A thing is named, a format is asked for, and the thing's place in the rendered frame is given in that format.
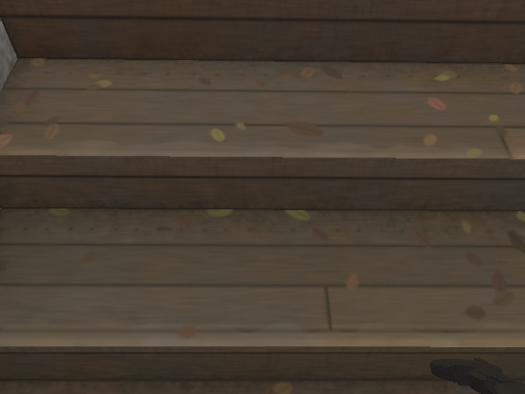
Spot right robot hand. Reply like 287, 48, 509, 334
430, 358, 525, 394

